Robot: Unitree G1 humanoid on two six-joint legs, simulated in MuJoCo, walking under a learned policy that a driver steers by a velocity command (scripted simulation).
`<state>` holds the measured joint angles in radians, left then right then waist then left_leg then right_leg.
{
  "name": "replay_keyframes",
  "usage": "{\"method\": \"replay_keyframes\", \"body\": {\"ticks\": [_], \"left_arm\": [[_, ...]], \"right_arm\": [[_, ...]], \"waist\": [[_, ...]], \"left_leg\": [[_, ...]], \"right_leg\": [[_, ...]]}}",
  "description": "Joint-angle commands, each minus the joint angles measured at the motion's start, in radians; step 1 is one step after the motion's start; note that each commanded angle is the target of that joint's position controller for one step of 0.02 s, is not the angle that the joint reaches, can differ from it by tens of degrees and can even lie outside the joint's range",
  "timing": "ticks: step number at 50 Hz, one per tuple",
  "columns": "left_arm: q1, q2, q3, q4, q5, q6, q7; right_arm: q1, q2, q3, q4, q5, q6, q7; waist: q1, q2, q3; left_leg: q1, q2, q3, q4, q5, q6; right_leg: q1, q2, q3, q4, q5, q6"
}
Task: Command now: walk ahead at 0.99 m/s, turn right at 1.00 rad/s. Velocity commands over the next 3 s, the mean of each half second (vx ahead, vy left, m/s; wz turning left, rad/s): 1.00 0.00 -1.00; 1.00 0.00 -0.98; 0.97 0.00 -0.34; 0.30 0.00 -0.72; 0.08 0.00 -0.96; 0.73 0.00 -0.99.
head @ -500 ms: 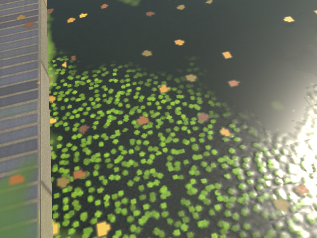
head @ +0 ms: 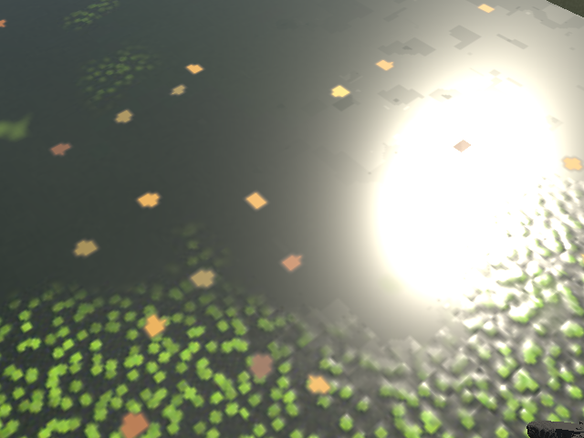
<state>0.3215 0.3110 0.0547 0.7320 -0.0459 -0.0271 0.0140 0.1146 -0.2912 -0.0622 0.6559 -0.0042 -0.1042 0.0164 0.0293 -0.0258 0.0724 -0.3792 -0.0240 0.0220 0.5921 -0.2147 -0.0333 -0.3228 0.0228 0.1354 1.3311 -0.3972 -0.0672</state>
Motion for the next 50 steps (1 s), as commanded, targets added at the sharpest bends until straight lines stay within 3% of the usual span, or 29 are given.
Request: {"method": "replay_keyframes", "body": {"ticks": [1,4,8,11,13,15,16,17,18,19,20,21,22,23,25,29,32,36,38,39,40,41,42,43,44,45,46,48,50], "left_arm": [[-0.095,0.087,0.020,-0.134,0.008,-0.013,-0.013],[-0.134,0.019,0.004,-0.165,-0.012,0.017,-0.021],[-0.190,0.020,-0.005,-0.199,-0.002,0.013,-0.042],[-0.306,0.033,-0.006,-0.224,0.009,0.001,-0.066],[-0.329,0.054,0.004,-0.234,0.009,-0.007,-0.080],[-0.219,0.124,0.040,-0.218,-0.007,-0.003,-0.082],[-0.050,0.176,0.070,-0.178,-0.015,0.007,-0.078],[0.222,0.248,0.112,-0.093,-0.010,0.020,-0.068],[0.291,0.267,0.115,-0.032,-0.020,0.033,-0.049],[0.161,0.321,0.100,-0.103,0.005,0.008,-0.053],[0.154,0.239,0.088,-0.136,0.021,-0.019,-0.056],[0.143,0.211,0.078,-0.123,0.036,-0.044,-0.057],[0.085,0.191,0.070,-0.117,0.039,-0.064,-0.062],[0.019,0.169,0.062,-0.120,0.042,-0.073,-0.060],[-0.041,0.126,0.047,-0.123,0.036,-0.072,-0.045],[0.018,0.095,0.036,-0.076,0.018,-0.059,-0.002],[0.072,0.117,0.047,-0.040,0.017,-0.049,0.003],[0.098,0.099,0.054,0.002,-0.002,-0.043,0.016],[0.080,0.115,0.064,0.005,0.017,-0.027,0.017],[0.017,0.117,0.055,-0.021,0.048,-0.021,0.005],[0.029,0.002,0.017,-0.051,0.086,-0.026,-0.006],[0.241,-0.057,-0.014,-0.102,-0.023,-0.037,-0.011],[0.170,0.049,-0.004,-0.056,-0.041,-0.027,0.000],[0.022,0.113,0.009,-0.076,-0.017,-0.021,-0.003],[-0.066,0.108,0.011,-0.091,0.010,-0.017,-0.005],[-0.112,0.095,0.014,-0.116,0.025,-0.019,-0.010],[-0.111,0.076,0.014,-0.122,0.013,-0.011,-0.018],[-0.124,0.023,0.004,-0.136,-0.006,0.008,-0.019],[-0.160,-0.019,-0.015,-0.161,0.002,0.011,-0.023]], "right_arm": [[0.153,-0.095,-0.034,0.016,-0.023,-0.001,-0.014],[0.137,-0.054,-0.024,0.070,0.012,-0.007,-0.010],[0.099,-0.122,-0.036,0.078,-0.001,-0.009,-0.016],[0.155,-0.164,-0.041,0.096,0.000,-0.004,-0.020],[0.180,-0.216,-0.047,0.103,0.000,0.004,-0.021],[0.192,-0.284,-0.060,0.101,0.005,0.026,-0.029],[0.161,-0.303,-0.066,0.086,0.008,0.037,-0.031],[0.092,-0.293,-0.063,0.055,0.016,0.038,-0.035],[0.104,-0.153,-0.024,0.055,0.006,0.020,-0.032],[0.225,-0.038,0.022,-0.039,0.014,-0.029,-0.017],[0.104,-0.155,0.010,-0.069,0.031,-0.073,-0.011],[0.009,-0.166,0.005,-0.094,0.055,-0.087,-0.014],[0.000,-0.141,0.011,-0.080,0.042,-0.087,-0.022],[0.037,-0.128,0.011,-0.058,0.020,-0.075,-0.025],[0.074,-0.135,0.002,-0.041,0.001,-0.041,-0.016],[-0.155,-0.058,0.021,-0.120,-0.025,-0.023,-0.010],[-0.266,-0.024,0.022,-0.172,-0.003,-0.032,0.001],[-0.292,-0.108,-0.018,-0.204,0.042,-0.044,0.001],[-0.111,-0.172,-0.057,-0.175,0.049,-0.048,-0.009],[0.138,-0.190,-0.071,-0.139,0.057,-0.036,-0.023],[0.377,-0.231,-0.069,-0.097,0.052,-0.019,-0.036],[0.342,-0.293,-0.073,-0.067,-0.001,-0.027,-0.004],[0.254,-0.157,-0.054,-0.116,-0.005,-0.021,-0.002],[0.213,-0.101,-0.040,-0.108,0.002,-0.008,-0.012],[0.201,-0.107,-0.039,-0.081,-0.011,0.002,-0.014],[0.177,-0.109,-0.040,-0.052,-0.020,0.002,-0.015],[0.161,-0.090,-0.033,-0.029,-0.025,-0.004,-0.017],[0.156,-0.037,-0.018,0.015,0.001,-0.010,-0.006],[0.165,-0.053,-0.020,0.050,0.017,-0.015,0.002]], "waist": [[-0.086,0.096,-0.077],[-0.052,0.109,-0.001],[-0.025,0.063,0.068],[-0.066,0.005,0.103],[-0.048,0.032,0.076],[0.050,0.141,-0.025],[0.146,0.181,-0.113],[0.280,0.138,-0.222],[0.238,-0.094,-0.164],[0.031,-0.368,-0.330],[0.110,-0.186,-0.382],[0.086,-0.061,-0.221],[0.022,0.097,-0.127],[-0.037,0.120,-0.082],[-0.089,0.059,-0.024],[-0.013,0.037,0.067],[0.056,-0.002,0.046],[0.052,-0.066,0.028],[-0.053,-0.093,-0.099],[-0.198,-0.115,-0.268],[-0.243,0.036,-0.459],[-0.073,0.668,-0.633],[-0.123,0.459,-0.478],[-0.153,0.282,-0.310],[-0.143,0.066,-0.203],[-0.113,0.042,-0.130],[-0.083,0.061,-0.089],[-0.060,0.085,-0.047],[-0.043,0.066,0.018]], "left_leg": [[0.399,0.310,-0.399,-0.342,-0.125,0.156],[0.335,0.307,-0.222,-0.395,-0.011,0.154],[0.283,0.287,0.005,-0.475,0.147,0.153],[0.325,0.243,0.157,-0.501,0.299,0.114],[0.364,0.237,0.222,-0.446,0.729,0.095],[0.446,0.264,0.238,-0.229,1.252,0.091],[0.409,0.280,0.231,-0.017,1.383,0.097],[0.219,0.255,0.210,0.306,1.284,0.082],[-0.076,0.090,0.183,0.732,0.120,0.033],[-0.413,-0.052,-0.015,1.028,-0.382,0.027],[-0.475,-0.004,-0.173,0.968,-0.261,0.075],[-0.493,0.019,-0.163,0.884,-0.204,0.091],[-0.423,0.060,-0.174,0.778,-0.146,0.090],[-0.333,0.090,-0.186,0.701,-0.106,0.070],[-0.243,0.113,-0.183,0.585,-0.079,0.022],[-0.156,0.062,-0.077,0.218,0.158,-0.046],[0.006,0.000,-0.053,-0.001,0.368,-0.052],[0.007,0.012,-0.131,-0.130,0.327,-0.039],[0.186,-0.004,-0.097,-0.104,0.218,-0.007],[0.467,0.056,-0.105,-0.015,0.148,0.019],[0.841,0.233,-0.306,0.108,-0.054,0.037],[1.023,0.494,-1.009,-0.244,-0.521,0.219],[0.909,0.442,-0.991,-0.331,-0.775,0.200],[0.753,0.394,-0.773,-0.321,-0.617,0.169],[0.598,0.349,-0.609,-0.322,-0.374,0.153],[0.476,0.329,-0.496,-0.321,-0.199,0.164],[0.390,0.308,-0.405,-0.336,-0.106,0.161],[0.333,0.282,-0.282,-0.373,-0.036,0.162],[0.290,0.308,-0.222,-0.418,0.034,0.190]], "right_leg": [[-0.401,-0.165,0.013,0.022,0.076,0.003],[-0.465,-0.216,-0.015,-0.033,0.058,-0.006],[-0.498,-0.220,-0.055,-0.177,0.275,0.014],[-0.431,-0.171,-0.165,-0.387,0.425,-0.015],[-0.277,-0.084,-0.264,-0.492,0.433,-0.049],[-0.106,0.012,-0.328,-0.481,0.318,-0.080],[0.090,0.045,-0.329,-0.470,0.247,-0.107],[0.463,0.051,-0.267,-0.571,0.288,-0.160],[0.659,-0.026,-0.075,-0.634,0.280,-0.205],[0.837,-0.208,0.541,-0.844,-0.026,-0.411],[0.799,-0.269,0.754,-1.047,-0.269,-0.389],[0.646,-0.270,0.744,-1.121,-0.257,-0.342],[0.464,-0.245,0.668,-1.124,-0.166,-0.306],[0.322,-0.196,0.560,-1.103,-0.065,-0.288],[0.158,-0.111,0.409,-1.119,0.051,-0.280],[-0.047,-0.002,0.215,-1.126,0.287,-0.228],[-0.120,0.011,0.220,-1.123,0.194,-0.170],[0.110,-0.049,0.324,-1.011,0.249,-0.134],[0.210,-0.045,0.316,-0.801,0.589,-0.098],[0.137,-0.026,0.276,-0.548,0.682,-0.061],[-0.100,0.029,0.214,-0.167,0.204,-0.037],[-0.392,0.090,0.142,0.153,-0.149,-0.007],[-0.479,-0.019,0.091,0.188,-0.040,0.001],[-0.500,-0.038,0.025,0.179,0.018,0.009],[-0.460,-0.073,0.001,0.141,0.032,0.009],[-0.428,-0.117,0.004,0.074,0.061,0.004],[-0.382,-0.156,0.010,0.036,0.064,-0.001],[-0.395,-0.186,-0.006,-0.005,0.036,-0.013],[-0.455,-0.200,-0.001,-0.069,0.066,-0.008]]}}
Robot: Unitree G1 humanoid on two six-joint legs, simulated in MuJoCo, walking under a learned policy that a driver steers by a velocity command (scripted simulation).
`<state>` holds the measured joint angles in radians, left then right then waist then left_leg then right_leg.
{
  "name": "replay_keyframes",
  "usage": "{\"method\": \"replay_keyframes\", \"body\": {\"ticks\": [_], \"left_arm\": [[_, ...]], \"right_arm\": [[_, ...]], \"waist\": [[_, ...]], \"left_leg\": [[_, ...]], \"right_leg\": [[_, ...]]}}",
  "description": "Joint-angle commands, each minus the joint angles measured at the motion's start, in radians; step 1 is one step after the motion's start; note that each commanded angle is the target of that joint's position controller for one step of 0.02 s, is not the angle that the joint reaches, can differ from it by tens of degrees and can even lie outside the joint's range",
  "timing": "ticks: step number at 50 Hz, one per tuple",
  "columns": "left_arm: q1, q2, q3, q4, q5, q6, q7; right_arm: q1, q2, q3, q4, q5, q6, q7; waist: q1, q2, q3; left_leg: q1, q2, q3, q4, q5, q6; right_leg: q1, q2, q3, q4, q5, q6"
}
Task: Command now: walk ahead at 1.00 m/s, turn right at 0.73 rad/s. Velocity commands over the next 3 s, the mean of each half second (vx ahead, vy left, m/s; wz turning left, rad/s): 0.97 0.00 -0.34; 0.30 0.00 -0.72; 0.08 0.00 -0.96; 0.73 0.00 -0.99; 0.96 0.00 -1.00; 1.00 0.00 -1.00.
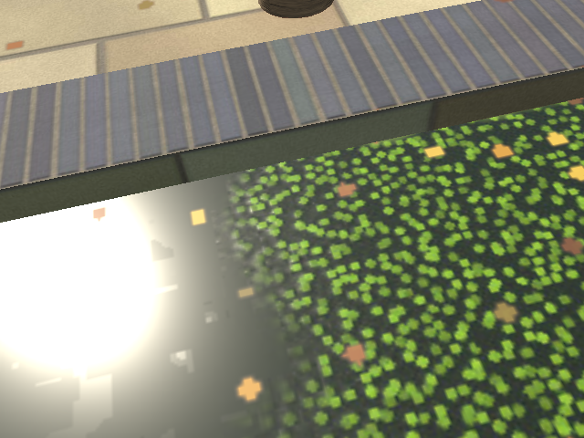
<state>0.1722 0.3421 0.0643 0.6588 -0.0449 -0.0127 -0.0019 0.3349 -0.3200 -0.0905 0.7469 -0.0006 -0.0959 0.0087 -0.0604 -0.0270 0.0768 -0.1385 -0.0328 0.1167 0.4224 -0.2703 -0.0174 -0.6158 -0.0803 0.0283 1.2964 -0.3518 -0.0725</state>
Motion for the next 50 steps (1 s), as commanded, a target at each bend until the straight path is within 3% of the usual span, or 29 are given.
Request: {"method": "replay_keyframes", "body": {"ticks": [1,3,7,9,11,12,13,14,15,16,17,18,19,21,23,25,27,30,32,33,34,35,36,37,38,40,42,46,50], "left_arm": [[-0.026,-0.053,-0.029,-0.094,0.006,-0.008,-0.010],[-0.067,-0.035,-0.031,-0.098,0.009,-0.019,-0.020],[-0.250,-0.028,-0.038,-0.147,0.020,-0.049,-0.056],[-0.277,0.005,-0.024,-0.170,0.019,-0.057,-0.064],[-0.145,0.083,0.016,-0.161,0.019,-0.048,-0.056],[0.088,0.139,0.050,-0.099,0.015,-0.038,-0.043],[0.327,0.195,0.079,-0.016,0.011,-0.022,-0.027],[0.299,0.288,0.081,-0.001,0.025,-0.034,-0.026],[0.354,0.181,0.059,0.005,0.028,-0.052,-0.032],[0.310,0.134,0.041,0.026,0.038,-0.068,-0.035],[0.250,0.123,0.036,0.034,0.036,-0.081,-0.036],[0.177,0.084,0.025,0.035,0.047,-0.089,-0.038],[0.129,0.029,0.009,0.032,0.067,-0.096,-0.041],[0.102,-0.024,-0.005,0.043,0.054,-0.101,-0.041],[0.112,-0.002,-0.005,0.066,0.036,-0.105,-0.025],[0.124,0.025,0.001,0.081,0.040,-0.098,0.004],[0.234,0.057,0.015,0.113,0.037,-0.088,0.016],[0.299,0.112,0.039,0.146,0.020,-0.071,0.025],[0.281,0.108,0.045,0.144,0.024,-0.054,0.034],[0.218,0.120,0.049,0.119,0.023,-0.044,0.037],[0.169,0.074,0.036,0.070,0.039,-0.036,0.039],[0.441,-0.099,-0.007,0.101,0.046,-0.022,0.029],[0.506,0.021,-0.006,0.098,0.017,-0.010,0.017],[0.370,0.105,0.021,0.060,0.007,0.008,0.017],[0.257,0.134,0.032,0.024,0.010,0.023,0.027],[0.237,0.091,0.035,0.013,0.008,0.055,0.035],[0.228,0.013,0.021,-0.005,0.003,0.075,0.044],[0.175,0.019,0.023,-0.035,0.021,0.066,0.022],[0.106,0.088,0.055,-0.055,0.026,0.093,-0.004]], "right_arm": [[-0.054,-0.045,0.004,-0.032,0.011,-0.025,0.010],[-0.050,-0.085,-0.003,-0.019,0.002,-0.028,0.011],[0.072,-0.137,-0.004,0.033,0.017,-0.020,0.007],[0.098,-0.184,-0.004,0.050,0.019,-0.010,0.002],[0.107,-0.229,-0.002,0.069,0.011,0.006,-0.012],[0.064,-0.236,0.002,0.069,0.012,0.018,-0.021],[0.039,-0.206,0.017,0.044,0.004,0.018,-0.035],[0.207,0.004,0.072,0.000,0.000,-0.007,-0.013],[0.123,-0.090,0.061,0.004,0.037,-0.044,-0.012],[-0.017,-0.108,0.047,-0.042,0.076,-0.056,-0.016],[-0.078,-0.080,0.059,-0.065,0.068,-0.065,-0.021],[-0.091,-0.064,0.058,-0.055,0.047,-0.064,-0.020],[-0.043,-0.054,0.056,-0.039,0.040,-0.049,-0.012],[-0.025,-0.033,0.058,-0.025,0.031,-0.016,0.003],[-0.114,-0.027,0.064,-0.058,0.002,-0.006,0.007],[-0.246,0.002,0.080,-0.116,-0.024,-0.032,0.020],[-0.367,0.037,0.092,-0.146,-0.034,-0.059,0.046],[-0.415,-0.039,0.061,-0.186,-0.018,-0.046,0.036],[-0.310,-0.101,0.035,-0.169,-0.019,-0.034,0.012],[-0.184,-0.126,0.023,-0.144,-0.026,-0.031,0.002],[-0.012,-0.164,0.014,-0.109,-0.037,-0.022,-0.011],[0.005,-0.172,0.030,-0.113,-0.081,-0.014,-0.001],[-0.004,-0.133,0.030,-0.139,-0.049,-0.003,0.013],[-0.113,-0.093,0.032,-0.183,-0.033,0.018,0.000],[-0.184,-0.046,0.044,-0.171,-0.023,0.037,-0.012],[-0.240,-0.038,0.045,-0.137,-0.031,0.051,-0.025],[-0.311,-0.047,0.033,-0.118,-0.031,0.047,-0.023],[-0.364,-0.116,-0.002,-0.098,-0.010,0.051,-0.032],[-0.391,-0.128,-0.014,-0.070,0.018,0.070,-0.025]], "waist": [[0.055,0.057,0.035],[0.062,0.036,0.076],[0.013,-0.003,0.118],[0.042,0.065,0.075],[0.159,0.200,-0.061],[0.293,0.222,-0.170],[0.384,0.163,-0.269],[0.169,-0.207,-0.418],[0.240,-0.132,-0.545],[0.229,-0.096,-0.328],[0.184,0.007,-0.196],[0.129,0.048,-0.125],[0.069,0.023,-0.101],[0.025,-0.008,-0.057],[0.017,0.015,0.034],[0.038,0.037,0.081],[0.116,0.055,0.048],[0.114,0.000,0.005],[0.038,-0.053,-0.085],[-0.051,-0.073,-0.162],[-0.122,-0.051,-0.312],[0.014,0.299,-0.539],[-0.005,0.327,-0.744],[-0.015,0.227,-0.657],[0.000,0.132,-0.485],[0.071,0.114,-0.268],[0.108,0.145,-0.161],[0.114,0.138,-0.239],[0.116,0.152,-0.189]], "left_leg": [[0.038,0.319,-0.279,-0.274,0.123,0.182],[0.015,0.289,-0.164,-0.324,0.200,0.178],[0.064,0.281,-0.015,-0.409,0.380,0.153],[0.160,0.295,0.032,-0.331,0.827,0.146],[0.236,0.327,0.044,-0.078,1.300,0.134],[0.150,0.312,0.061,0.163,1.366,0.112],[-0.120,0.256,0.048,0.513,1.028,0.076],[-0.502,0.068,-0.046,0.915,-0.183,0.040],[-0.551,0.051,-0.247,1.002,-0.227,0.086],[-0.651,0.078,-0.234,1.019,-0.176,0.088],[-0.648,0.118,-0.232,0.950,-0.109,0.094],[-0.606,0.151,-0.225,0.887,-0.052,0.087],[-0.541,0.183,-0.236,0.853,0.002,0.084],[-0.510,0.213,-0.220,0.795,0.019,0.063],[-0.520,0.211,-0.170,0.677,0.052,0.018],[-0.446,0.148,-0.099,0.421,0.227,-0.018],[-0.283,0.046,-0.045,0.178,0.522,-0.020],[-0.219,-0.007,-0.119,0.022,0.607,0.008],[-0.099,-0.027,-0.138,0.029,0.532,0.031],[0.048,-0.008,-0.132,0.024,0.572,0.037],[0.302,0.145,-0.223,0.120,0.832,0.072],[0.623,0.525,-0.540,0.256,1.319,0.283],[0.703,0.584,-0.773,0.171,1.021,0.352],[0.580,0.517,-0.647,0.090,0.768,0.325],[0.408,0.449,-0.500,0.041,0.688,0.290],[0.101,0.382,-0.348,-0.037,0.630,0.275],[-0.113,0.356,-0.210,-0.132,0.565,0.253],[-0.128,0.374,-0.075,-0.164,0.525,0.237],[-0.112,0.378,-0.003,-0.143,0.212,0.175]], "right_leg": [[-0.182,-0.091,0.112,-0.077,0.071,0.003],[-0.178,-0.065,0.096,-0.211,0.208,0.006],[-0.055,0.004,-0.033,-0.500,0.366,-0.024],[0.043,0.081,-0.108,-0.568,0.300,-0.052],[0.247,0.153,-0.141,-0.575,0.176,-0.097],[0.534,0.170,-0.134,-0.651,0.224,-0.129],[0.914,0.090,0.012,-0.663,0.221,-0.139],[1.204,-0.182,0.578,-0.759,-0.136,-0.269],[1.185,-0.208,0.813,-0.933,-0.322,-0.263],[1.045,-0.200,0.709,-0.998,-0.195,-0.239],[0.865,-0.173,0.592,-1.020,-0.067,-0.231],[0.714,-0.136,0.482,-1.030,0.008,-0.216],[0.605,-0.101,0.407,-1.054,0.044,-0.206],[0.488,-0.077,0.321,-1.105,0.113,-0.207],[0.381,-0.055,0.214,-1.127,0.496,-0.191],[0.272,0.028,0.091,-1.115,0.752,-0.161],[0.240,0.065,0.081,-1.109,0.668,-0.131],[0.388,0.020,0.175,-1.025,0.568,-0.075],[0.469,0.022,0.218,-0.850,0.699,-0.029],[0.450,0.053,0.207,-0.682,0.755,0.015],[0.348,0.102,0.198,-0.402,0.579,0.065],[0.097,0.246,0.175,0.112,-0.430,0.129],[0.022,0.194,0.242,0.304,-0.373,0.140],[-0.011,0.115,0.188,0.288,-0.279,0.154],[-0.047,0.075,0.109,0.212,-0.198,0.162],[-0.002,0.014,0.073,0.124,-0.166,0.175],[0.085,-0.023,0.037,-0.082,-0.182,0.171],[0.252,-0.044,-0.005,-0.385,0.102,0.119],[0.320,-0.007,-0.061,-0.541,0.177,0.055]]}}
Over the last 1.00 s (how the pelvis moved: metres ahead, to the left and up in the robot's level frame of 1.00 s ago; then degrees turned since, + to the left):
0.82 -0.32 0.01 -59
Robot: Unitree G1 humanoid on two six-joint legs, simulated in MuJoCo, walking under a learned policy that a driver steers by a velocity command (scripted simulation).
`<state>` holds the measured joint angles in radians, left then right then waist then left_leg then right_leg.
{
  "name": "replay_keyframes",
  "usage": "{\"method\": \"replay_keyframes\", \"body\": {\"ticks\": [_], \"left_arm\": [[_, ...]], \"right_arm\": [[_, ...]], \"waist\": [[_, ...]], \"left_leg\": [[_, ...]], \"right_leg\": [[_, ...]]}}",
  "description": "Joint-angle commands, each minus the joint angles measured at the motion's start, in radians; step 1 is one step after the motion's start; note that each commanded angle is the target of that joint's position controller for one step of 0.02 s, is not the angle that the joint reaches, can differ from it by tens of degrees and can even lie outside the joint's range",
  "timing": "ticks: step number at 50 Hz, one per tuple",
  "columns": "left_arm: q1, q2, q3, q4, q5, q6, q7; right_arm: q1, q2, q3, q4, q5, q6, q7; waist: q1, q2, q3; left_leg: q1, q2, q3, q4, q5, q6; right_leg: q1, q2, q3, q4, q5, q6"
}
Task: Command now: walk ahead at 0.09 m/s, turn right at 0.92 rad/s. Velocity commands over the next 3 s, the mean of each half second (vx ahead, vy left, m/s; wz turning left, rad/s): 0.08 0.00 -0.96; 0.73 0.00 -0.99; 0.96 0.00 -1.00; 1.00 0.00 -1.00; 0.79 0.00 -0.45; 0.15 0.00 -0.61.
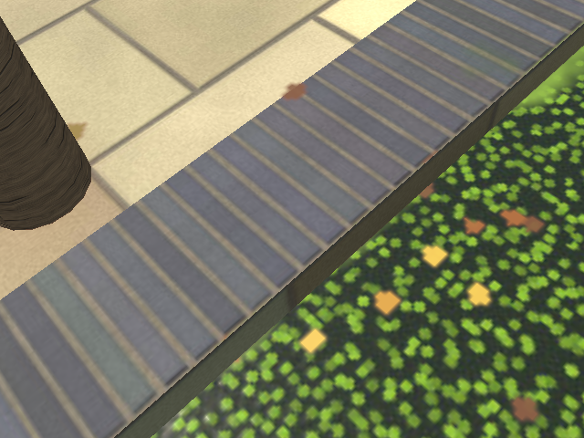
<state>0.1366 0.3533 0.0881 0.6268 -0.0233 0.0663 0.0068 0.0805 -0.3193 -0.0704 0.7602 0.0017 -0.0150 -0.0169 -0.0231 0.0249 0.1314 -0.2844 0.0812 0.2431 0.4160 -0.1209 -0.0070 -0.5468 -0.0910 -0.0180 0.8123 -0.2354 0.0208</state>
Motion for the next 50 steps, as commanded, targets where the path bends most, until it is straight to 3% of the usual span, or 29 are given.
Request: {"method": "replay_keyframes", "body": {"ticks": [1,2,3,4,5,6,7,8,9,11,15,20,21,23,25,26,27,28,29,30,31,32,36,41,45,46,48,49,50], "left_arm": [[0.137,0.086,0.040,-0.026,0.006,0.017,-0.014],[0.139,0.098,0.051,-0.024,0.012,0.017,-0.011],[0.174,0.123,0.067,-0.012,0.021,0.015,-0.003],[0.212,0.238,0.099,-0.021,0.022,0.008,0.015],[0.152,0.302,0.095,-0.072,0.050,-0.020,0.017],[0.132,0.268,0.090,-0.079,0.050,-0.049,0.006],[0.110,0.246,0.082,-0.079,0.038,-0.069,0.003],[0.072,0.207,0.072,-0.086,0.017,-0.072,0.007],[0.037,0.182,0.061,-0.096,0.006,-0.064,0.015],[0.018,0.156,0.049,-0.118,0.016,-0.053,0.032],[0.043,0.162,0.054,-0.132,0.011,-0.041,0.044],[0.032,0.158,0.054,-0.152,0.014,-0.024,0.042],[0.036,0.153,0.053,-0.153,0.010,-0.022,0.040],[0.038,0.148,0.047,-0.153,0.003,-0.025,0.029],[0.000,0.133,0.035,-0.158,0.007,-0.032,0.020],[-0.022,0.111,0.025,-0.163,0.005,-0.035,0.018],[0.022,0.043,0.006,-0.150,0.003,-0.038,0.017],[0.022,-0.009,-0.014,-0.179,-0.004,-0.050,0.014],[-0.034,0.053,-0.009,-0.226,-0.009,-0.070,0.010],[-0.045,0.112,0.004,-0.211,0.002,-0.074,0.007],[-0.022,0.123,0.013,-0.189,0.013,-0.074,0.004],[-0.007,0.113,0.013,-0.180,0.016,-0.074,0.001],[-0.018,0.041,-0.011,-0.196,-0.009,-0.084,-0.012],[-0.080,0.016,-0.022,-0.200,-0.023,-0.084,-0.030],[-0.194,-0.028,-0.045,-0.212,-0.025,-0.097,-0.069],[-0.201,-0.036,-0.049,-0.212,-0.026,-0.102,-0.079],[-0.163,-0.005,-0.034,-0.201,-0.026,-0.105,-0.084],[-0.081,0.036,-0.013,-0.187,-0.030,-0.102,-0.082],[0.095,0.104,0.024,-0.146,-0.038,-0.097,-0.079]], "right_arm": [[-0.141,-0.129,-0.035,-0.073,0.022,-0.004,0.000],[-0.132,-0.117,-0.034,-0.060,0.027,0.004,0.000],[-0.098,-0.091,-0.030,-0.040,0.025,0.013,0.004],[-0.040,-0.060,-0.022,-0.033,-0.003,0.029,0.011],[-0.073,-0.047,-0.014,-0.097,-0.032,0.030,0.005],[-0.126,-0.088,-0.023,-0.099,-0.021,0.024,0.000],[-0.125,-0.101,-0.028,-0.095,-0.005,0.017,-0.004],[-0.097,-0.111,-0.034,-0.069,-0.011,0.012,-0.014],[-0.090,-0.119,-0.038,-0.062,-0.020,0.010,-0.019],[-0.082,-0.112,-0.038,-0.053,-0.020,0.005,-0.011],[-0.100,-0.071,-0.025,-0.057,-0.007,0.004,0.000],[-0.105,-0.079,-0.026,-0.058,0.001,0.001,0.006],[-0.087,-0.085,-0.026,-0.056,0.004,-0.003,0.010],[-0.084,-0.091,-0.031,-0.062,0.017,-0.017,0.022],[-0.009,-0.101,-0.043,-0.046,0.031,-0.036,0.029],[0.082,-0.110,-0.054,-0.020,0.034,-0.044,0.026],[0.198,-0.158,-0.070,0.003,0.025,-0.047,0.018],[0.240,-0.214,-0.068,-0.008,-0.008,-0.050,0.018],[0.161,-0.233,-0.077,-0.021,-0.031,-0.070,0.022],[0.111,-0.172,-0.063,-0.046,-0.012,-0.075,0.011],[0.111,-0.139,-0.051,-0.050,0.006,-0.071,0.000],[0.129,-0.129,-0.044,-0.053,0.011,-0.066,-0.007],[0.239,-0.124,-0.030,-0.025,-0.013,-0.077,-0.005],[0.301,-0.111,-0.016,0.001,-0.036,-0.075,0.003],[0.346,-0.138,-0.017,0.030,-0.023,-0.064,0.002],[0.333,-0.156,-0.020,0.032,-0.018,-0.058,0.002],[0.314,-0.219,-0.032,0.030,-0.014,-0.047,-0.002],[0.316,-0.252,-0.040,0.030,-0.012,-0.039,-0.006],[0.297,-0.274,-0.047,0.023,-0.011,-0.033,-0.008]], "waist": [[0.089,0.089,-0.227],[0.095,0.065,-0.215],[0.104,-0.003,-0.201],[0.092,-0.302,-0.130],[0.039,-0.381,-0.175],[0.073,-0.244,-0.211],[0.050,-0.191,-0.204],[0.026,-0.128,-0.211],[0.012,-0.134,-0.217],[0.000,-0.145,-0.257],[0.017,-0.114,-0.270],[0.035,-0.158,-0.264],[0.037,-0.155,-0.289],[0.044,-0.179,-0.257],[-0.005,-0.197,-0.213],[-0.054,-0.163,-0.203],[-0.075,-0.040,-0.269],[-0.060,0.137,-0.246],[-0.031,0.220,-0.124],[-0.031,0.175,-0.078],[-0.029,0.130,-0.078],[-0.028,0.098,-0.086],[-0.051,0.083,-0.052],[-0.063,0.084,0.017],[-0.090,0.040,0.084],[-0.075,0.036,0.089],[-0.010,0.100,0.014],[0.056,0.147,-0.058],[0.158,0.182,-0.163]], "left_leg": [[0.033,0.261,-0.114,-0.104,-0.005,0.139],[0.022,0.240,-0.094,-0.045,-0.085,0.102],[-0.019,0.198,-0.065,0.077,-0.175,0.057],[-0.194,0.067,0.027,0.408,-0.415,-0.038],[-0.415,-0.068,-0.157,0.660,-0.562,-0.077],[-0.465,-0.076,-0.283,0.751,-0.497,-0.055],[-0.478,-0.068,-0.320,0.741,-0.400,-0.026],[-0.470,-0.048,-0.341,0.716,-0.325,-0.018],[-0.440,-0.045,-0.351,0.682,-0.283,-0.023],[-0.359,-0.076,-0.348,0.666,-0.226,-0.040],[-0.340,-0.127,-0.367,0.506,-0.203,-0.074],[-0.269,-0.151,-0.400,0.352,-0.198,-0.084],[-0.234,-0.148,-0.400,0.314,-0.187,-0.077],[-0.133,-0.145,-0.387,0.218,-0.197,-0.055],[0.054,-0.133,-0.370,0.100,-0.198,-0.031],[0.219,-0.099,-0.366,0.000,-0.143,-0.009],[0.414,0.070,-0.502,-0.051,-0.283,0.040],[0.480,0.250,-0.817,-0.166,-0.584,0.129],[0.364,0.342,-0.988,-0.239,-0.727,0.194],[0.326,0.311,-0.890,-0.242,-0.698,0.178],[0.323,0.260,-0.774,-0.234,-0.617,0.140],[0.314,0.224,-0.685,-0.231,-0.553,0.108],[0.276,0.175,-0.436,-0.258,-0.351,0.100],[0.280,0.167,-0.227,-0.280,-0.149,0.106],[0.340,0.186,-0.093,-0.315,0.004,0.088],[0.354,0.185,-0.049,-0.300,0.163,0.080],[0.374,0.187,0.017,-0.172,0.874,0.073],[0.392,0.206,0.026,-0.031,1.159,0.074],[0.341,0.221,0.022,0.190,1.314,0.079]], "right_leg": [[0.277,0.019,-0.032,-0.115,0.071,-0.058],[0.316,0.042,-0.040,-0.166,0.079,-0.082],[0.379,0.055,0.000,-0.227,0.107,-0.119],[0.443,-0.104,0.297,-0.420,0.408,-0.216],[0.467,-0.220,0.638,-0.486,0.306,-0.385],[0.470,-0.216,0.619,-0.526,0.202,-0.390],[0.468,-0.182,0.568,-0.526,0.157,-0.338],[0.468,-0.147,0.517,-0.502,0.132,-0.282],[0.442,-0.127,0.481,-0.484,0.161,-0.255],[0.411,-0.079,0.435,-0.460,0.264,-0.239],[0.440,-0.042,0.469,-0.425,0.320,-0.245],[0.419,-0.018,0.562,-0.394,0.296,-0.236],[0.407,-0.008,0.581,-0.412,0.134,-0.235],[0.310,0.017,0.630,-0.462,-0.252,-0.235],[0.155,0.048,0.648,-0.445,-0.403,-0.219],[0.028,0.086,0.605,-0.369,-0.458,-0.180],[-0.100,0.166,0.454,-0.120,-0.507,-0.115],[-0.307,0.261,0.271,0.129,-0.409,-0.088],[-0.445,0.135,0.246,0.242,-0.259,-0.075],[-0.457,0.078,0.204,0.308,-0.179,-0.055],[-0.445,0.058,0.173,0.364,-0.126,-0.037],[-0.433,0.043,0.149,0.415,-0.094,-0.030],[-0.471,-0.012,0.099,0.536,0.048,-0.015],[-0.495,-0.035,0.066,0.446,0.167,0.002],[-0.428,-0.041,-0.037,0.197,0.192,-0.052],[-0.367,-0.024,-0.075,0.130,0.168,-0.077],[-0.137,0.079,-0.181,0.062,0.088,-0.129],[-0.003,0.132,-0.204,0.063,0.030,-0.152],[0.239,0.182,-0.206,0.047,-0.024,-0.186]]}}
Over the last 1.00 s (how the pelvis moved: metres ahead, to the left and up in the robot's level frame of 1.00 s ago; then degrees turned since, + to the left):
0.74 -0.14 0.00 -32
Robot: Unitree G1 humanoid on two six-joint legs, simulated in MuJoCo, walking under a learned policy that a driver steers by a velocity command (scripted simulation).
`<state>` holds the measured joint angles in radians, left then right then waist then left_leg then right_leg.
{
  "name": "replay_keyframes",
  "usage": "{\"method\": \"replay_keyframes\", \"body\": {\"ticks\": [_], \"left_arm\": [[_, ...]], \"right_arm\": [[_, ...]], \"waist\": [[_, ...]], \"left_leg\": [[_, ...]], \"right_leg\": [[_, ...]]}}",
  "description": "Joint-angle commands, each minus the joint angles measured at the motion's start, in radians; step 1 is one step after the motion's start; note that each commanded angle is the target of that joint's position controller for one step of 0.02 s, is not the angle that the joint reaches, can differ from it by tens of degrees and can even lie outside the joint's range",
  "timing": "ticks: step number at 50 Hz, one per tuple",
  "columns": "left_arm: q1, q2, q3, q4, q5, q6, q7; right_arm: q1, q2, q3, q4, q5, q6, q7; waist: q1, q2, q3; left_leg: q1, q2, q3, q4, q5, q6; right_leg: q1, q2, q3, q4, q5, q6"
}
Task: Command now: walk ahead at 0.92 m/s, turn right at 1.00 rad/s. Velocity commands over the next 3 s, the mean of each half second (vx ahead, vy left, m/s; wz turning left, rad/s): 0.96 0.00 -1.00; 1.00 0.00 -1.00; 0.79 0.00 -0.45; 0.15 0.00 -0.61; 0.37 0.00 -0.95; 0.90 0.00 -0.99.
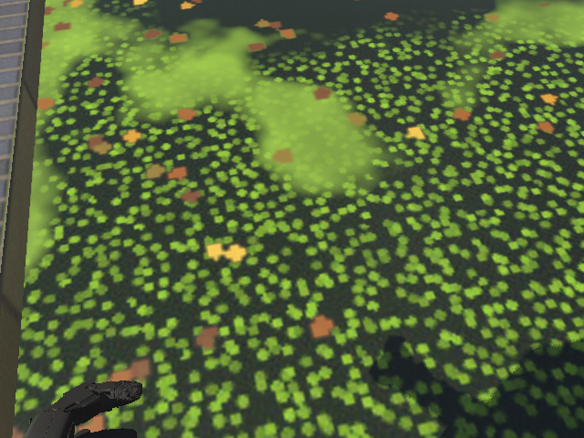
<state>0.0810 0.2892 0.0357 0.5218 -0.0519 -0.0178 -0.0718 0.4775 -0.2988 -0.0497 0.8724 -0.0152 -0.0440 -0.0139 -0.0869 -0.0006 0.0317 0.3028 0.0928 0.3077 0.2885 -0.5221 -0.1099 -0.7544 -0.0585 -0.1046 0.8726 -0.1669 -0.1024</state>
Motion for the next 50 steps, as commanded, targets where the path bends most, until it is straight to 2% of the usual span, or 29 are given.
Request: {"method": "replay_keyframes", "body": {"ticks": [1,2,3,4,5,6,8,11,13,16,20,21,23,24,25,26,27,28,30,32,36,40,43,45,46,47,48,49,50], "left_arm": [[0.416,0.262,0.130,0.037,-0.012,-0.001,0.012],[0.465,0.303,0.134,0.098,-0.018,0.013,0.034],[0.417,0.351,0.132,0.044,-0.003,-0.012,0.033],[0.459,0.249,0.109,0.051,0.016,-0.036,0.030],[0.456,0.233,0.102,0.077,0.036,-0.057,0.031],[0.387,0.209,0.090,0.078,0.040,-0.073,0.029],[0.250,0.151,0.068,0.058,0.056,-0.079,0.037],[0.230,0.103,0.050,0.079,0.022,-0.075,0.059],[0.241,0.108,0.050,0.100,0.024,-0.071,0.082],[0.302,0.158,0.071,0.139,0.016,-0.064,0.091],[0.330,0.152,0.082,0.179,0.000,-0.058,0.104],[0.329,0.155,0.086,0.185,0.007,-0.049,0.105],[0.244,0.149,0.072,0.156,0.061,-0.034,0.086],[0.403,-0.031,0.029,0.130,0.055,-0.039,0.078],[0.474,-0.014,0.000,0.102,-0.020,-0.046,0.076],[0.356,0.083,0.020,0.117,-0.034,-0.039,0.083],[0.243,0.135,0.030,0.105,-0.011,-0.036,0.082],[0.165,0.129,0.031,0.087,0.017,-0.037,0.078],[0.145,0.101,0.036,0.072,0.010,-0.020,0.066],[0.135,0.051,0.027,0.057,-0.004,0.005,0.065],[0.079,0.029,0.015,0.025,0.009,0.009,0.049],[-0.066,0.048,0.014,-0.001,0.018,-0.009,0.018],[-0.096,0.090,0.034,-0.017,0.010,-0.023,-0.001],[0.102,0.164,0.076,0.019,-0.009,-0.011,0.003],[0.322,0.233,0.113,0.078,-0.007,0.001,0.009],[0.526,0.274,0.141,0.155,-0.007,0.013,0.027],[0.464,0.318,0.136,0.151,0.000,0.016,0.035],[0.383,0.296,0.111,0.081,0.033,-0.021,0.029],[0.397,0.219,0.104,0.076,0.034,-0.044,0.028]], "right_arm": [[-0.142,-0.279,-0.063,-0.116,0.016,-0.014,-0.013],[-0.099,-0.109,-0.018,-0.139,-0.011,-0.039,-0.010],[-0.075,-0.059,0.014,-0.253,0.025,-0.095,-0.001],[-0.249,-0.179,-0.008,-0.280,0.045,-0.136,0.003],[-0.330,-0.157,-0.004,-0.318,0.070,-0.150,0.000],[-0.329,-0.127,0.006,-0.303,0.052,-0.151,-0.005],[-0.243,-0.111,0.001,-0.271,0.027,-0.120,0.008],[-0.303,-0.108,-0.001,-0.284,-0.003,-0.085,0.021],[-0.450,-0.070,0.012,-0.337,-0.017,-0.088,0.026],[-0.581,-0.032,0.017,-0.387,0.006,-0.099,0.035],[-0.591,-0.130,-0.028,-0.403,0.052,-0.103,0.028],[-0.528,-0.157,-0.046,-0.393,0.054,-0.105,0.024],[-0.110,-0.207,-0.081,-0.328,0.066,-0.085,0.001],[0.034,-0.260,-0.084,-0.288,0.018,-0.081,0.002],[0.012,-0.262,-0.081,-0.276,0.005,-0.085,0.034],[-0.084,-0.155,-0.064,-0.312,0.010,-0.077,0.026],[-0.129,-0.120,-0.055,-0.298,0.009,-0.063,0.017],[-0.140,-0.120,-0.054,-0.274,-0.005,-0.054,0.014],[-0.185,-0.078,-0.042,-0.232,-0.013,-0.061,0.009],[-0.200,-0.041,-0.034,-0.194,0.016,-0.069,0.016],[-0.237,-0.092,-0.045,-0.167,0.012,-0.071,0.012],[-0.172,-0.149,-0.052,-0.136,0.005,-0.066,0.006],[-0.128,-0.233,-0.063,-0.121,0.008,-0.048,-0.002],[-0.159,-0.292,-0.076,-0.135,0.016,-0.021,-0.009],[-0.211,-0.294,-0.080,-0.162,0.021,-0.017,-0.009],[-0.261,-0.236,-0.065,-0.176,0.032,-0.028,-0.010],[-0.229,-0.045,-0.008,-0.222,0.001,-0.069,0.001],[-0.145,-0.051,0.013,-0.305,0.045,-0.121,0.013],[-0.305,-0.145,-0.002,-0.322,0.063,-0.147,0.013]], "waist": [[0.355,0.163,-0.181],[0.269,-0.090,-0.166],[0.169,-0.333,-0.421],[0.264,-0.130,-0.406],[0.233,-0.080,-0.231],[0.163,0.074,-0.133],[0.046,0.028,-0.043],[0.037,0.004,0.069],[0.078,-0.012,0.126],[0.154,-0.039,0.097],[0.140,-0.107,0.063],[0.103,-0.125,0.016],[-0.135,-0.166,-0.260],[-0.051,0.191,-0.470],[0.009,0.561,-0.576],[-0.030,0.398,-0.377],[-0.042,0.212,-0.233],[-0.030,0.064,-0.143],[0.032,0.070,-0.049],[0.060,0.095,0.006],[0.095,0.050,0.104],[0.049,-0.027,0.161],[0.081,0.038,0.103],[0.218,0.144,-0.017],[0.325,0.151,-0.122],[0.401,0.025,-0.156],[0.248,-0.339,-0.113],[0.159,-0.322,-0.369],[0.222,-0.100,-0.275]], "left_leg": [[-0.451,0.177,-0.057,0.619,1.590,0.156],[-0.806,0.034,-0.108,0.991,0.336,0.116],[-1.093,-0.149,-0.339,1.300,-0.012,0.103],[-1.157,-0.080,-0.473,1.254,0.135,0.145],[-1.186,-0.069,-0.452,1.210,0.171,0.159],[-1.125,-0.026,-0.459,1.129,0.205,0.155],[-0.988,0.018,-0.476,1.020,0.242,0.128],[-0.942,0.024,-0.409,0.808,0.270,0.073],[-0.883,-0.027,-0.342,0.597,0.455,0.037],[-0.661,-0.099,-0.314,0.321,0.700,0.029],[-0.656,-0.086,-0.407,0.194,0.650,0.040],[-0.601,-0.098,-0.397,0.207,0.573,0.055],[-0.137,-0.036,-0.386,0.355,0.406,0.102],[0.272,0.209,-0.781,0.305,0.029,0.224],[0.317,0.355,-1.294,0.022,-0.390,0.292],[0.172,0.315,-1.181,-0.030,-0.415,0.259],[0.018,0.272,-0.984,-0.017,-0.217,0.235],[-0.124,0.238,-0.839,-0.011,-0.014,0.228],[-0.306,0.194,-0.652,-0.038,0.181,0.232],[-0.359,0.191,-0.534,-0.078,0.243,0.234],[-0.424,0.181,-0.313,-0.154,0.400,0.230],[-0.363,0.124,-0.114,-0.195,0.583,0.189],[-0.270,0.125,-0.040,-0.081,1.275,0.152],[-0.225,0.161,-0.038,0.213,1.696,0.161],[-0.337,0.161,-0.063,0.468,1.711,0.170],[-0.595,0.060,-0.075,0.860,1.120,0.131],[-0.923,-0.152,-0.156,1.288,-0.021,0.098],[-1.163,-0.172,-0.426,1.400,-0.052,0.116],[-1.188,-0.114,-0.466,1.282,0.066,0.152]], "right_leg": [[0.853,0.164,-0.039,-0.150,-0.006,-0.122],[1.122,0.022,0.258,-0.180,-0.074,-0.159],[1.336,-0.196,0.957,-0.472,-0.497,-0.394],[1.287,-0.200,1.008,-0.599,-0.557,-0.300],[1.131,-0.190,0.950,-0.636,-0.464,-0.269],[0.938,-0.163,0.852,-0.633,-0.353,-0.248],[0.668,-0.066,0.669,-0.631,-0.224,-0.245],[0.466,0.006,0.508,-0.695,-0.100,-0.229],[0.337,0.068,0.420,-0.689,0.024,-0.203],[0.247,0.079,0.422,-0.702,-0.064,-0.138],[0.532,0.011,0.532,-0.584,0.015,-0.089],[0.601,0.002,0.541,-0.502,0.185,-0.073],[0.511,0.043,0.483,-0.045,0.442,-0.002],[0.190,0.161,0.414,0.401,-0.153,0.036],[0.017,0.132,0.363,0.624,-0.352,0.044],[-0.060,0.060,0.300,0.653,-0.248,0.049],[-0.061,0.028,0.251,0.627,-0.195,0.051],[-0.025,-0.007,0.233,0.583,-0.184,0.046],[0.057,-0.078,0.243,0.495,-0.165,0.033],[0.029,-0.113,0.228,0.456,-0.187,0.024],[-0.049,-0.128,0.200,0.341,0.008,0.042],[-0.006,-0.073,0.073,0.083,0.213,0.014],[0.196,0.055,-0.072,-0.049,0.199,-0.031],[0.412,0.127,-0.101,-0.033,0.059,-0.066],[0.694,0.144,-0.070,-0.065,0.026,-0.105],[1.023,0.097,0.064,-0.209,0.107,-0.161],[1.137,0.005,0.372,-0.234,0.168,-0.237],[1.282,-0.190,0.951,-0.478,-0.346,-0.437],[1.168,-0.197,1.026,-0.633,-0.510,-0.355]]}}
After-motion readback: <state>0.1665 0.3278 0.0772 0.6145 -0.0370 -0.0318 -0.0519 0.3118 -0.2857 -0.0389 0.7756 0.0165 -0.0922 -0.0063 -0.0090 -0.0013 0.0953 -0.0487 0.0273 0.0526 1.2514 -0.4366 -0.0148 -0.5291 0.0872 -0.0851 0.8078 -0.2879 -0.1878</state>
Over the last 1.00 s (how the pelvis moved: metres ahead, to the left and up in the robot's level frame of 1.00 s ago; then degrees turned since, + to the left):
0.27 -0.22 -0.04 -56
